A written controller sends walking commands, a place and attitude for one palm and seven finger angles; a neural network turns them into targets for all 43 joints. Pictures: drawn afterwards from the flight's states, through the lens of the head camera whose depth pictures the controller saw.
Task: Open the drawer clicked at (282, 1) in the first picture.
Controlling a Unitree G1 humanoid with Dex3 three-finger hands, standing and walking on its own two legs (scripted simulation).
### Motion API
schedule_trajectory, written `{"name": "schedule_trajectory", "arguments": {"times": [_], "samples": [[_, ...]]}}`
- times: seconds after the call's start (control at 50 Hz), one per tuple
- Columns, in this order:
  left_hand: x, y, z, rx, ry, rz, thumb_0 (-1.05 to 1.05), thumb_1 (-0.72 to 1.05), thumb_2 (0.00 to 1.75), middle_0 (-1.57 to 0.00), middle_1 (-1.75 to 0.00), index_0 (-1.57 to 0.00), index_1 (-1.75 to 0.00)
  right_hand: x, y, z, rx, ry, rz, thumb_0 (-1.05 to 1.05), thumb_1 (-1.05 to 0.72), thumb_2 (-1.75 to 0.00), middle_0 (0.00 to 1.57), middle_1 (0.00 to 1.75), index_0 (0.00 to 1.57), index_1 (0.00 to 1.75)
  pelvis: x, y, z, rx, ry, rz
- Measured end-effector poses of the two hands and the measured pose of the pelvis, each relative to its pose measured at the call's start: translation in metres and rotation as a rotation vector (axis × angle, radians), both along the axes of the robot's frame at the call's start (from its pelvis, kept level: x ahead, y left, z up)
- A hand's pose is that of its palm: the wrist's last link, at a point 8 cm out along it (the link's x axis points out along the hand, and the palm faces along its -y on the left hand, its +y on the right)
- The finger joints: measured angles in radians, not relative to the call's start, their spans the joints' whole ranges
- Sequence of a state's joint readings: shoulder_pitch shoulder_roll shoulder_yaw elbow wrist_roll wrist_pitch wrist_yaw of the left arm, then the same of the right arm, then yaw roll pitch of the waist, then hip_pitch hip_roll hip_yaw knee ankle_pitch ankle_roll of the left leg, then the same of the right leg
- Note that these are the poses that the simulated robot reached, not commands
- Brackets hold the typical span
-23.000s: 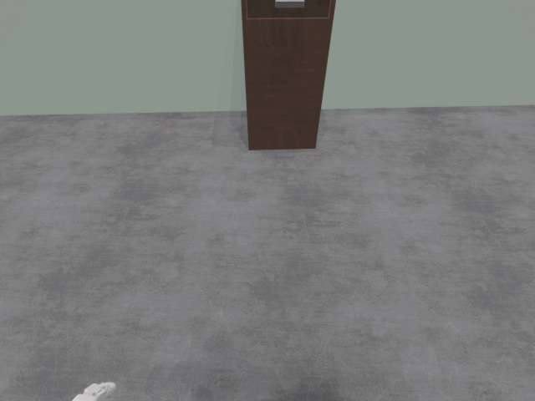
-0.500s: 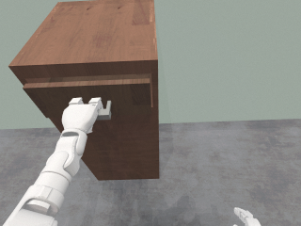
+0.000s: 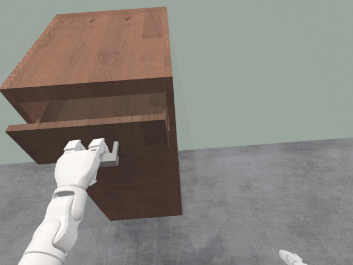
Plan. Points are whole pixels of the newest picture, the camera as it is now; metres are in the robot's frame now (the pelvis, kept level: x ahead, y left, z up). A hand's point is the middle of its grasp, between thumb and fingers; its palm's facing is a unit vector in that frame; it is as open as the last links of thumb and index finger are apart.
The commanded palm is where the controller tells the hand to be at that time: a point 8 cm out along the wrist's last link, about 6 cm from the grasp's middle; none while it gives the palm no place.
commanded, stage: pull the drawer open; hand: left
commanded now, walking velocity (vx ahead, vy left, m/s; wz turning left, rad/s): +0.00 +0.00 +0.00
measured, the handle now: (93, 153) +0.36 +0.22 +0.06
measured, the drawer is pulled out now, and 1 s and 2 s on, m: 0.09 0.21 0.29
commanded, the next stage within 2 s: open the thumb to release the handle in 1.46 s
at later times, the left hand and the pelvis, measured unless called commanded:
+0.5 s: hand (89, 181) +0.30 +0.22 +0.03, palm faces -0.01 -0.08 -1.00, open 5.6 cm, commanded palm +0.26 +0.23 +0.09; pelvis -0.02 -0.01 +0.00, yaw +2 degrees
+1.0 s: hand (78, 230) +0.19 +0.21 +0.03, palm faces +0.02 -0.13 -0.99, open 5.8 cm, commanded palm +0.16 +0.23 +0.09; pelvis +0.00 +0.00 +0.00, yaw +0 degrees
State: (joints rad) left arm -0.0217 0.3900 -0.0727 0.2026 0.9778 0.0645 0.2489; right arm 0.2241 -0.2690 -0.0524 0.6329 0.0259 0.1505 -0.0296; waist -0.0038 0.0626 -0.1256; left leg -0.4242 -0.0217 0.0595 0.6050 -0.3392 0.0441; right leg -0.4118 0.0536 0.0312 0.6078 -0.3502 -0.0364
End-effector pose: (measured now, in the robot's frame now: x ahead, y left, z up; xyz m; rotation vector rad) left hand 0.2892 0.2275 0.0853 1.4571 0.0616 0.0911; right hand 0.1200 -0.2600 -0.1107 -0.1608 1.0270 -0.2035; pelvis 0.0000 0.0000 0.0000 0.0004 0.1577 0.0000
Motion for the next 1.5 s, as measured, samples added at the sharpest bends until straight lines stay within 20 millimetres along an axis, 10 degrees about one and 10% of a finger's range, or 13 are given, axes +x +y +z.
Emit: {"name": "schedule_trajectory", "arguments": {"times": [0.28, 0.6, 0.82, 1.12, 1.5], "samples": [[-0.011, -0.004, 0.002, 0.036, 0.028, 0.026, 0.04, 0.70, 0.80, -0.31, -1.32, -0.41, -1.35, 0.060, 0.036, 0.012, 0.041, -0.148, 0.118, 0.01, -0.91, -0.90, 0.20, 0.30, 0.20, 0.30, -0.012, -0.004, 0.000, 0.005, -0.042, 0.036], [-0.017, -0.004, 0.002, 0.015, 0.034, 0.023, 0.05, 0.72, 0.79, -0.32, -1.34, -0.41, -1.35, 0.022, 0.016, 0.001, 0.027, -0.066, 0.077, 0.01, -0.91, -0.90, 0.20, 0.30, 0.21, 0.30, -0.015, -0.009, 0.001, 0.009, -0.038, 0.014], [-0.071, -0.008, 0.002, -0.035, 0.006, 0.019, 0.07, 0.72, 0.76, -0.30, -1.35, -0.41, -1.35, 0.037, 0.006, 0.013, 0.014, -0.119, 0.074, 0.01, -0.91, -0.90, 0.20, 0.30, 0.20, 0.30, -0.004, -0.005, 0.001, 0.010, -0.040, -0.014], [-0.137, -0.016, 0.002, -0.014, 0.009, 0.043, 0.06, 0.69, 0.80, -0.32, -1.34, -0.41, -1.35, 0.107, 0.063, 0.028, 0.106, -0.275, 0.266, 0.01, -0.91, -0.90, 0.20, 0.30, 0.20, 0.30, -0.006, -0.007, -0.004, 0.010, -0.069, 0.015], [-0.200, -0.022, 0.006, -0.041, 0.060, 0.039, 0.06, 0.69, 0.74, -0.29, -1.32, -0.41, -1.35, 0.075, 0.025, 0.030, 0.044, -0.233, 0.268, 0.01, -0.91, -0.90, 0.20, 0.30, 0.20, 0.30, -0.016, -0.018, -0.005, 0.005, -0.080, -0.013]]}}
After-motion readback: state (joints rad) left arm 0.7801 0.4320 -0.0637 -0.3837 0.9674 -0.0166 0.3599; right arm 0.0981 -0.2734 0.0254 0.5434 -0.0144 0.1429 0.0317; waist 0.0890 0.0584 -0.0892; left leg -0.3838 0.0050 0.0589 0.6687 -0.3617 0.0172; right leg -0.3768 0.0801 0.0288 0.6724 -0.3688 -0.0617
